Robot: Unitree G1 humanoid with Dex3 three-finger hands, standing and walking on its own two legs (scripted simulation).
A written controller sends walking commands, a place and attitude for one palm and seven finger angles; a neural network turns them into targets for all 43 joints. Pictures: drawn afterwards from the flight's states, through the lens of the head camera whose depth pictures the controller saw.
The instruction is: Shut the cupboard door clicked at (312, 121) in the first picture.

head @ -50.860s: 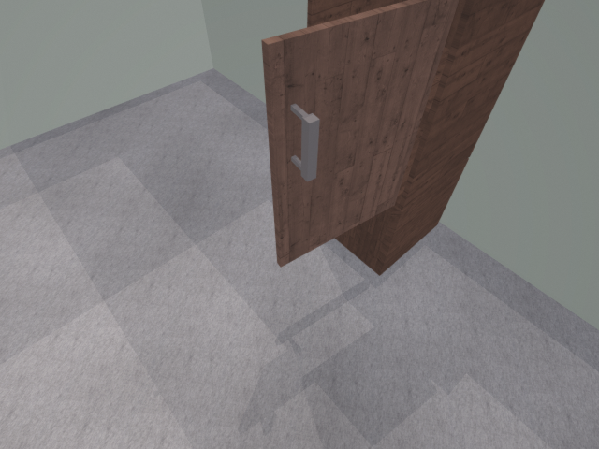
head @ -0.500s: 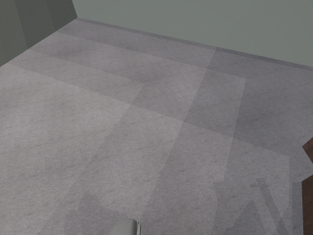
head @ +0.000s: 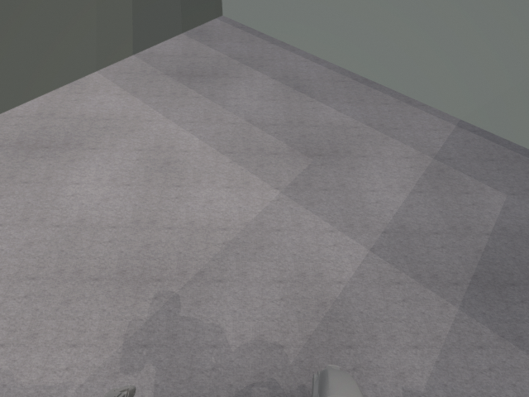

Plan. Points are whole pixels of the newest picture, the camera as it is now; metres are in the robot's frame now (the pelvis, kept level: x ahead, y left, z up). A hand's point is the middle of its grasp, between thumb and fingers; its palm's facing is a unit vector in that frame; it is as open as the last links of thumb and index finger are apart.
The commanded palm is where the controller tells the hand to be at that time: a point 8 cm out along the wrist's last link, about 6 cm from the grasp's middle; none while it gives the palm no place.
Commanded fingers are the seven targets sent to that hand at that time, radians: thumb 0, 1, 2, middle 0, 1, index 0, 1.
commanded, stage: turn to face it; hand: left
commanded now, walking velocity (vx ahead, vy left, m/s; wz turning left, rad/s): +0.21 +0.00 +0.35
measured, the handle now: out of the picture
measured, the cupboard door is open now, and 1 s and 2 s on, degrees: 29 29 29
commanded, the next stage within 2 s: none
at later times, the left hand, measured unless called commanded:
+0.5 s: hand (186, 353) +0.21 +0.15 -0.18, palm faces -0.07 -0.98 -0.21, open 7.3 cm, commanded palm none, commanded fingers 0.00 0.90 0.90 -0.20 -0.30 -0.20 -0.30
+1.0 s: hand (221, 281) +0.35 +0.10 -0.16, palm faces -0.40 -0.87 -0.29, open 7.4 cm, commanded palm none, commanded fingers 0.00 0.90 0.90 -0.20 -0.30 -0.20 -0.30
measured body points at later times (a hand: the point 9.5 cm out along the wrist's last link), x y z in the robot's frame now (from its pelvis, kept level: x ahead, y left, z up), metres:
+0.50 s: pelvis +0.14 -0.03 -0.01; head +0.18 -0.03 +0.44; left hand +0.21 +0.20 -0.16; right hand +0.18 -0.28 -0.15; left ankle +0.17 +0.09 -0.72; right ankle +0.18 -0.14 -0.74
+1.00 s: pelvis +0.16 -0.05 -0.01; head +0.20 -0.08 +0.43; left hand +0.37 +0.15 -0.14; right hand +0.11 -0.32 -0.16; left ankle +0.19 +0.09 -0.67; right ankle +0.13 -0.15 -0.74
